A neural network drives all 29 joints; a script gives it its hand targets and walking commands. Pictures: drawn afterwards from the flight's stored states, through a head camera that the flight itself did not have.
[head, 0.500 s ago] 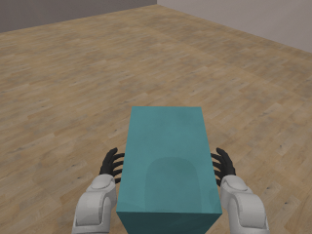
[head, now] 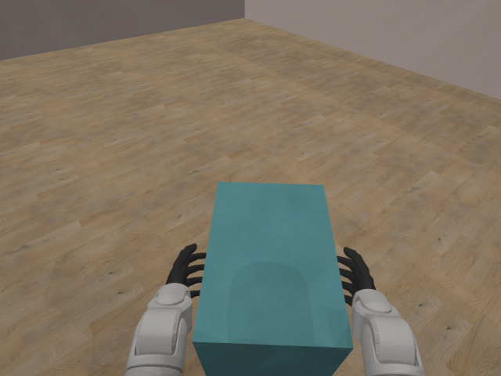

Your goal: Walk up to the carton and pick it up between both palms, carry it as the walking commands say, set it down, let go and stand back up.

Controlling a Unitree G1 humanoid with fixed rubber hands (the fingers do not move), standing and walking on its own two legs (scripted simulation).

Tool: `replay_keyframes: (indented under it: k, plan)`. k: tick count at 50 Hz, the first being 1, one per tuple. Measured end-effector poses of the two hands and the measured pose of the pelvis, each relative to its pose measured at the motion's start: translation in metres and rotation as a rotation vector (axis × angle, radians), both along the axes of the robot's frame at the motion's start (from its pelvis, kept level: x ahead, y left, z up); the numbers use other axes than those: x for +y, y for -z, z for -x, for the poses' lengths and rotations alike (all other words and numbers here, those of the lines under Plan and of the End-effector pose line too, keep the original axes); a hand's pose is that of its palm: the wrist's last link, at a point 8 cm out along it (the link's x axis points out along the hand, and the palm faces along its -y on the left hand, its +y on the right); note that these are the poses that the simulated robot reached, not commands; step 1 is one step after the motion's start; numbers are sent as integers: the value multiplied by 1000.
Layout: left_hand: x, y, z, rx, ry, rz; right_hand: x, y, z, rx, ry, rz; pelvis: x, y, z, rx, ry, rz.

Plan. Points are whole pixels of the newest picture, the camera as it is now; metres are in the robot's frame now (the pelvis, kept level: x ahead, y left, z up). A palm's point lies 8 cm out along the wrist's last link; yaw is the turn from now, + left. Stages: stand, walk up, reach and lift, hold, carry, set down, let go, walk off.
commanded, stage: hold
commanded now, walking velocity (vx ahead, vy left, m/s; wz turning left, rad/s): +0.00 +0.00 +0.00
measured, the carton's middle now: (267, 285) +0.31 -0.01 -0.03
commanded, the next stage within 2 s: set down in 0.22 s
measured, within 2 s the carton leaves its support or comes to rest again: neither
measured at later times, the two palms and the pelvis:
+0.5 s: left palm (181, 290) +0.28 +0.13 +0.01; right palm (356, 293) +0.27 -0.16 +0.02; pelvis -0.02 +0.01 +0.00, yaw -1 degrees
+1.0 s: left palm (187, 297) +0.31 +0.14 -0.07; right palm (338, 297) +0.31 -0.15 -0.06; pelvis -0.03 +0.01 -0.03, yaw -1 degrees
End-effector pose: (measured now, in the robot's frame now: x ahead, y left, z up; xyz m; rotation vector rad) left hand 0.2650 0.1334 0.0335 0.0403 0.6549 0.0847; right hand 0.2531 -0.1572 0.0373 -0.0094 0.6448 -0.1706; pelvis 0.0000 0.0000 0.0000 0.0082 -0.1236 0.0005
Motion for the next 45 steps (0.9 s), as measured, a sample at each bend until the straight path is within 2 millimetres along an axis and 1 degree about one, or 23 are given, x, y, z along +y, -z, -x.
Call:
replay_keyframes:
  k: [4,9,13,17,23,28,35,45]
  plan:
    - [2,-5,-7,0,-4,1,2,-3,-7,0,-3,-6,1,2,6,-29,19,-2]
    - [7,-9,-10,0,-22,9,7,-8,-14,0,-16,-6,2,2,9,-47,24,-2]
    - [10,-8,-10,9,-28,14,10,-9,-17,8,-26,1,4,1,10,-45,24,1]
    - [8,2,-8,37,-15,17,8,-6,-15,37,-35,32,4,1,11,-36,20,6]
    - [2,20,-12,81,-5,34,1,12,-15,80,-5,16,5,4,18,-7,21,8]
    - [1,30,-18,80,-4,33,1,25,-17,78,2,6,6,6,20,34,25,7]
    - [5,48,-24,70,-27,30,4,44,-30,68,-15,-4,7,12,24,108,25,6]
    - [6,85,-37,72,-32,29,5,79,-45,72,-20,-1,6,23,28,257,17,14]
